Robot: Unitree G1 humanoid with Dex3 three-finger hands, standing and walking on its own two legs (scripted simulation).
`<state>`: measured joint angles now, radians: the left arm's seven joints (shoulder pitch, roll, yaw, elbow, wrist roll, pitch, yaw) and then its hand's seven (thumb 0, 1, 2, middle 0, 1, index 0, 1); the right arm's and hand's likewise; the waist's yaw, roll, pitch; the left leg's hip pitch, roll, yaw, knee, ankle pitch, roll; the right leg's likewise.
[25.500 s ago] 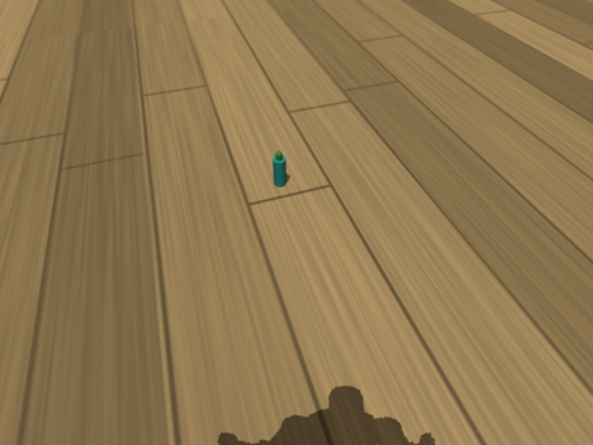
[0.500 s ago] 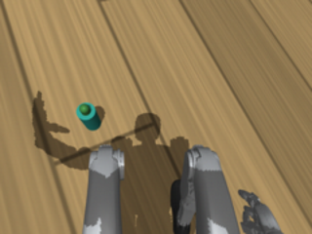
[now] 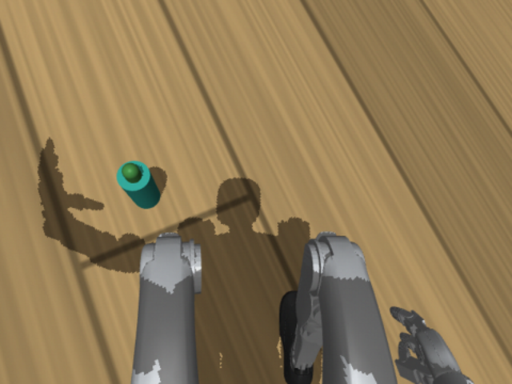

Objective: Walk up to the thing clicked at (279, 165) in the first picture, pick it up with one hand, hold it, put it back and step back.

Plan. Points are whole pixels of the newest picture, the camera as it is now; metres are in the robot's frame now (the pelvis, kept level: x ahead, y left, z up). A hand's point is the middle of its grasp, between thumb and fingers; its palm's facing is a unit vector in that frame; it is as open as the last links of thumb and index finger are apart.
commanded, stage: approach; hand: left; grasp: from the side
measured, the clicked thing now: (139, 184) +0.46 +0.24 -0.28
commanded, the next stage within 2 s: close in in 0.60 s
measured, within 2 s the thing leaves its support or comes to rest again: neither
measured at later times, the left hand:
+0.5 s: hand (24, 191) +0.39 +0.38 -0.13, palm faces +0.23 -0.97 +0.05, open 17.4 cm
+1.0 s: hand (112, 195) +0.42 +0.28 -0.24, palm faces +0.22 -0.97 +0.07, open 17.6 cm
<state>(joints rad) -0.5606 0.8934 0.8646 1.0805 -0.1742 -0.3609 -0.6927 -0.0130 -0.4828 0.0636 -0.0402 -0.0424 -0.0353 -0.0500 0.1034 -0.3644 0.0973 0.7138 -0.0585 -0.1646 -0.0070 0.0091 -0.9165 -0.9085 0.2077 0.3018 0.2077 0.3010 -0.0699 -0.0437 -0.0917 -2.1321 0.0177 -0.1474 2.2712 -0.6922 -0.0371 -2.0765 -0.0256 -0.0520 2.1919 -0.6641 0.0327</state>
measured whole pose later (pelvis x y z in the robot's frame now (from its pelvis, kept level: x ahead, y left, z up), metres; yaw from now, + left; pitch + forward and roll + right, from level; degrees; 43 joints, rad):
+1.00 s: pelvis -0.02 +0.02 -0.09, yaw -8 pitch +14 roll -15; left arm -0.59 0.76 0.69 1.36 -0.16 -1.01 -0.32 -0.02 -0.60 0.02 -0.07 -0.08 -0.07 -0.08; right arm -0.15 -0.37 0.42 0.59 -0.31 -0.05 0.11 0.00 -0.94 -0.91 0.21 0.30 0.21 0.30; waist -0.21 -0.24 0.24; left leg -2.22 0.00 -0.34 2.65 -0.71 -0.03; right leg -2.09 0.05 -0.17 2.42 -0.61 0.07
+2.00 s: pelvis -0.02 +0.03 -0.10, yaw -11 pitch +11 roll -18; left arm -0.65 0.84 0.54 1.48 -0.05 -1.14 0.02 -0.01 0.06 0.47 -0.42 -0.40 -0.41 -0.41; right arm -0.18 -0.38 0.51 0.55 -0.39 0.02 0.16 0.00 -0.88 -0.90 0.21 0.30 0.21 0.30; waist -0.26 -0.28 0.31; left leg -2.20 0.01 -0.40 2.68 -0.71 -0.02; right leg -2.06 0.08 -0.22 2.39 -0.58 0.08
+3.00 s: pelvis -0.02 +0.02 -0.07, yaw -8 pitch +19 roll -15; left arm -0.56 0.66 0.47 1.03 -0.10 -0.82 -0.09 0.02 -0.24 1.10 -0.79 -1.08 -0.73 -1.08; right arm -0.03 -0.34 0.31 0.61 -0.24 0.06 0.15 0.00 -0.90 -0.90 0.21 0.30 0.21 0.30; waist -0.18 -0.15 0.12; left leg -2.24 0.01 -0.30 2.56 -0.69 -0.01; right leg -2.10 0.02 -0.16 2.35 -0.61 0.06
